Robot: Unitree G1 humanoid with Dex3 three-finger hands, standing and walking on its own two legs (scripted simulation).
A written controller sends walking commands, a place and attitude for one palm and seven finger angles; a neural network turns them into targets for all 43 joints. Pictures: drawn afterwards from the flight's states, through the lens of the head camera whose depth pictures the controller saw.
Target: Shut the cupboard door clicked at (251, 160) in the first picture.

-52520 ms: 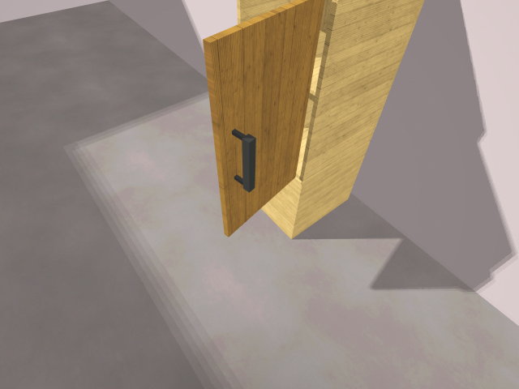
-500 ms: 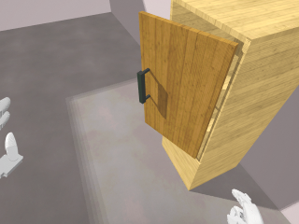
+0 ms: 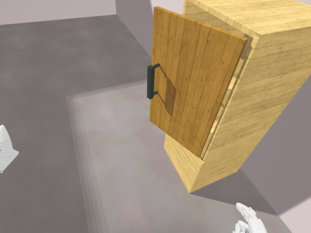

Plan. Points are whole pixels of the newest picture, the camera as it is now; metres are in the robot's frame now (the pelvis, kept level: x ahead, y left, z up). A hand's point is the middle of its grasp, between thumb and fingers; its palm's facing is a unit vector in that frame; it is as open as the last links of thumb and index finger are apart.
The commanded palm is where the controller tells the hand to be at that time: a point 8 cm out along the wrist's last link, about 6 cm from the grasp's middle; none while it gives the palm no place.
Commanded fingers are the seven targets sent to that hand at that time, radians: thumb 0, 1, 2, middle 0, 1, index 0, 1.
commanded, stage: step back with the hand held close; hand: left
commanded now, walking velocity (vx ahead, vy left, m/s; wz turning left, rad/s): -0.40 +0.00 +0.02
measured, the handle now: (153, 81) +0.72 +0.05 -0.02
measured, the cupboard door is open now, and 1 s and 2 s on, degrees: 22 22 22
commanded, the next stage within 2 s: stop stepping back and stand still in 0.58 s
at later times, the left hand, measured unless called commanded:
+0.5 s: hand (6, 172) +0.17 +0.26 +0.18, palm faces +0.42 -0.82 -0.39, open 7.4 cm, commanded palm +0.09 +0.29 +0.20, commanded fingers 0.00 0.90 0.90 -0.20 -0.30 -0.20 -0.30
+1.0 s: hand out of the picture -0.01 +0.27 +0.16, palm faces +0.59 -0.76 -0.26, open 7.4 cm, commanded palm -0.09 +0.30 +0.20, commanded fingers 0.00 0.90 0.90 -0.20 -0.30 -0.20 -0.30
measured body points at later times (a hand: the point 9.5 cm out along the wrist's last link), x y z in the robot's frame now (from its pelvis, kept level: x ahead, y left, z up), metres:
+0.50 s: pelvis -0.06 +0.00 +0.02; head +0.00 +0.04 +0.47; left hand +0.14 +0.31 +0.21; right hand +0.14 -0.22 -0.05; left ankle +0.06 +0.05 -0.72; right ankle -0.26 -0.14 -0.67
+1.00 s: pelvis -0.20 -0.01 +0.01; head -0.24 -0.01 +0.46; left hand -0.05 +0.31 +0.17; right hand -0.07 -0.29 -0.09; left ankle -0.23 +0.13 -0.72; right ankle -0.25 -0.13 -0.72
